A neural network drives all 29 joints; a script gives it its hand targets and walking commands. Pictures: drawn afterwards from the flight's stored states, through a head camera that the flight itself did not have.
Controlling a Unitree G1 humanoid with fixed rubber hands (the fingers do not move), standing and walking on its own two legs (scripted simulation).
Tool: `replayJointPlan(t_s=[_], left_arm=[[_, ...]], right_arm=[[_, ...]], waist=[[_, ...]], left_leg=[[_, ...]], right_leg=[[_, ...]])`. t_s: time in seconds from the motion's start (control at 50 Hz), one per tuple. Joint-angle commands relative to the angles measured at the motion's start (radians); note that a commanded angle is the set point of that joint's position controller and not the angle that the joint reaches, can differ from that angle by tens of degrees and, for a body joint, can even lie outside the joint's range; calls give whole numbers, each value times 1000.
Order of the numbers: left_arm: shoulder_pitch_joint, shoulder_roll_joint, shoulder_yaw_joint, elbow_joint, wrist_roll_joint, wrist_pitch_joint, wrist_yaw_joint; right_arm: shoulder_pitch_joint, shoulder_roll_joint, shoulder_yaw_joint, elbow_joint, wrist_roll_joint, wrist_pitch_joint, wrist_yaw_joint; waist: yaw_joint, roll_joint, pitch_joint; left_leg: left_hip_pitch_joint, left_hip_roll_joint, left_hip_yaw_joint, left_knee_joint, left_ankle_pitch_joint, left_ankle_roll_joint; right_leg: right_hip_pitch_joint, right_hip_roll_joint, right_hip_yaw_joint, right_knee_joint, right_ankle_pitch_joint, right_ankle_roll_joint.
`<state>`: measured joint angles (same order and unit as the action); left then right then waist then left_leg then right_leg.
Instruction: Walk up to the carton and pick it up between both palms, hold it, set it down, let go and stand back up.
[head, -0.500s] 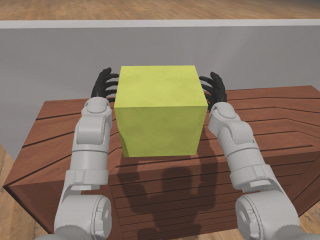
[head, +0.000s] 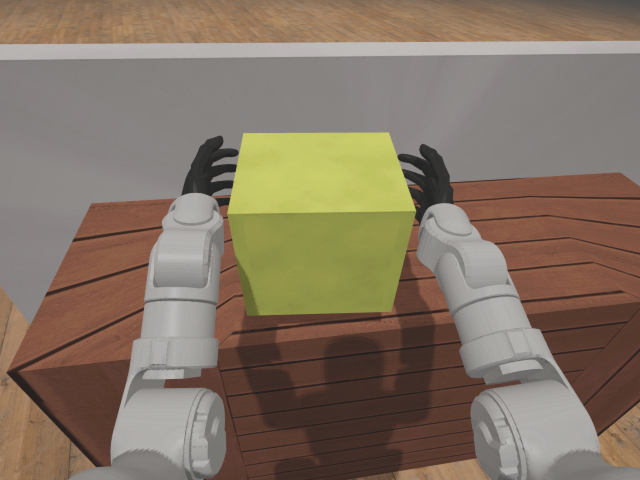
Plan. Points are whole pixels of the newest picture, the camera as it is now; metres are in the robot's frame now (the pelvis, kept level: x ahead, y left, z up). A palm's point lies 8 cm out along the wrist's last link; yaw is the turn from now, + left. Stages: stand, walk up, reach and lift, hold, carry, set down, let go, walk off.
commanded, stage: hold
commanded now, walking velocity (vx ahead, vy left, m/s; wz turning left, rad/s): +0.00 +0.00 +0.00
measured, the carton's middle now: (318, 223) +0.39 +0.01 +0.16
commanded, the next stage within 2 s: none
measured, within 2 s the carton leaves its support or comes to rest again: neither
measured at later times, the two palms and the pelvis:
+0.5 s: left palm (199, 198) +0.38 +0.15 +0.21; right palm (433, 207) +0.37 -0.13 +0.20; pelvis +0.00 +0.00 +0.00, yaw +0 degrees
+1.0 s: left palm (199, 198) +0.37 +0.15 +0.21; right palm (434, 205) +0.37 -0.13 +0.20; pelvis +0.00 +0.00 +0.00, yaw +0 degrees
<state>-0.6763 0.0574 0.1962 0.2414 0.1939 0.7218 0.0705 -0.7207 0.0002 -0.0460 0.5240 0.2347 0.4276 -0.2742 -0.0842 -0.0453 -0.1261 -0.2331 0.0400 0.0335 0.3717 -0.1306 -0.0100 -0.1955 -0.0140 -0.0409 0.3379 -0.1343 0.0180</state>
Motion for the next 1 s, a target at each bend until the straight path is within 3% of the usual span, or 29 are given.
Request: replayJointPlan(t_s=[0.0,0.04,0.08,0.12,0.14,0.18,0.24,0.3,0.32,0.38,0.4,0.44,0.46,0.5,0.54,0.56,0.58,0.66,0.7,0.72,0.74,0.8,0.82,0.86,0.88,0.9,0.94,0.96,0.98], left_arm=[[-649,-751,-426,-196,-89,-59,-163],[-653,-732,-410,-192,-86,-58,-162],[-679,-727,-402,-179,-83,-62,-166],[-709,-711,-384,-173,-75,-62,-173],[-748,-744,-418,-190,-93,-65,-172],[-700,-737,-411,-209,-74,-59,-167],[-674,-746,-404,-146,-74,-56,-163],[-715,-748,-410,-182,-74,-58,-167],[-736,-755,-434,-235,-96,-67,-162],[-708,-753,-443,-221,-86,-70,-157],[-681,-748,-414,-189,-81,-66,-156],[-679,-767,-451,-219,-104,-64,-160],[-690,-743,-413,-166,-71,-55,-165],[-696,-741,-391,-156,-61,-53,-167],[-676,-721,-373,-165,-60,-60,-172],[-681,-738,-378,-157,-66,-57,-173],[-696,-725,-358,-97,-50,-49,-180],[-737,-760,-436,-200,-106,-75,-166],[-691,-758,-465,-239,-108,-76,-155],[-641,-758,-451,-204,-92,-63,-160],[-627,-762,-449,-205,-94,-56,-159],[-633,-733,-396,-188,-62,-44,-172],[-651,-720,-383,-167,-51,-36,-179],[-633,-725,-394,-170,-62,-43,-182],[-650,-723,-401,-215,-61,-46,-182],[-656,-733,-412,-212,-59,-45,-184],[-687,-732,-412,-234,-70,-50,-176],[-683,-748,-426,-220,-83,-54,-171],[-704,-724,-400,-172,-68,-54,-172]], right_arm=[[-872,610,471,-400,130,-79,120],[-903,592,475,-414,133,-80,123],[-834,589,447,-332,110,-63,122],[-875,612,442,-344,103,-71,124],[-889,590,421,-335,97,-76,129],[-877,594,448,-353,115,-78,131],[-889,577,419,-349,111,-77,132],[-884,600,419,-336,103,-79,135],[-891,606,449,-374,110,-87,137],[-873,598,454,-379,121,-87,134],[-884,609,456,-374,115,-81,135],[-874,590,463,-389,126,-88,126],[-862,568,428,-312,110,-75,128],[-886,571,414,-323,99,-75,133],[-880,585,448,-348,104,-79,133],[-862,585,421,-319,100,-73,131],[-888,565,386,-282,82,-68,134],[-943,595,435,-406,114,-94,137],[-871,603,467,-400,128,-88,126],[-830,576,449,-370,124,-78,121],[-872,571,465,-439,136,-89,123],[-837,581,457,-360,111,-67,123],[-797,553,411,-283,101,-54,122],[-835,560,433,-357,104,-66,123],[-813,559,439,-350,102,-65,124],[-824,559,433,-345,106,-65,127],[-865,571,444,-368,130,-83,131],[-870,568,441,-377,120,-81,129],[-857,556,414,-309,100,-69,129]], waist=[[0,104,-432],[17,90,-417],[-10,98,-358],[14,79,-347],[-16,127,-384],[11,124,-408],[1,110,-369],[-6,117,-371],[-1,131,-410],[-1,141,-425],[19,105,-398],[-15,125,-445],[-8,135,-338],[-5,108,-325],[16,80,-372],[3,125,-356],[-7,104,-273],[-2,107,-440],[-10,154,-449],[-19,143,-422],[-3,137,-451],[5,90,-356],[-30,118,-293],[-21,86,-340],[-6,106,-355],[-20,131,-355],[1,134,-404],[-9,109,-417],[-9,121,-354]], left_leg=[[318,-93,-30,-14,227,-19],[307,-94,-33,-16,197,-10],[305,-94,-27,-39,149,-12],[270,-91,-19,-48,92,-8],[302,-88,-23,-46,98,-15],[329,-84,-28,-37,157,-20],[298,-82,-34,-47,119,-23],[313,-83,-34,-43,129,-23],[310,-92,-25,-35,153,-23],[336,-84,-34,-24,173,-25],[319,-83,-32,-27,175,-21],[348,-87,-38,-16,220,-28],[326,-82,-32,-35,140,-25],[294,-86,-29,-51,74,-16],[293,-91,-16,-49,104,1],[302,-87,-25,-48,97,-15],[273,-86,-23,-70,29,-6],[317,-88,-28,-28,150,-16],[361,-85,-35,-2,269,-35],[356,-81,-51,-8,250,-35],[358,-82,-41,-3,248,-32],[316,-88,-25,-30,181,-16],[309,-91,-28,-42,133,-23],[309,-92,-28,-39,155,-21],[312,-88,-24,-33,169,-25],[327,-85,-27,-39,163,-26],[325,-90,-29,-27,163,-21],[328,-83,-36,-29,187,-24],[309,-85,-31,-41,112,-19]], right_leg=[[308,92,-6,-63,208,36],[278,89,-5,-72,166,41],[262,91,-14,-81,123,38],[259,90,-8,-77,80,36],[238,83,-12,-85,81,32],[260,88,-12,-75,108,32],[247,97,-18,-84,73,25],[247,91,-19,-78,78,23],[257,88,-17,-68,113,31],[251,92,-13,-74,125,27],[246,100,-19,-76,114,30],[261,100,-16,-68,167,26],[216,93,-17,-80,77,26],[222,88,-19,-92,23,26],[263,87,-10,-87,67,40],[239,88,-16,-81,56,28],[199,84,-20,-99,-12,29],[245,90,-11,-72,98,33],[257,99,-16,-64,192,27],[258,106,-20,-74,167,20],[272,104,-12,-71,170,20],[270,96,-15,-77,132,32],[246,95,-23,-84,87,29],[264,96,-24,-79,116,35],[266,97,-20,-71,122,30],[250,95,-28,-77,108,27],[263,99,-25,-76,98,26],[271,102,-28,-71,124,30],[231,96,-25,-83,49,24]])
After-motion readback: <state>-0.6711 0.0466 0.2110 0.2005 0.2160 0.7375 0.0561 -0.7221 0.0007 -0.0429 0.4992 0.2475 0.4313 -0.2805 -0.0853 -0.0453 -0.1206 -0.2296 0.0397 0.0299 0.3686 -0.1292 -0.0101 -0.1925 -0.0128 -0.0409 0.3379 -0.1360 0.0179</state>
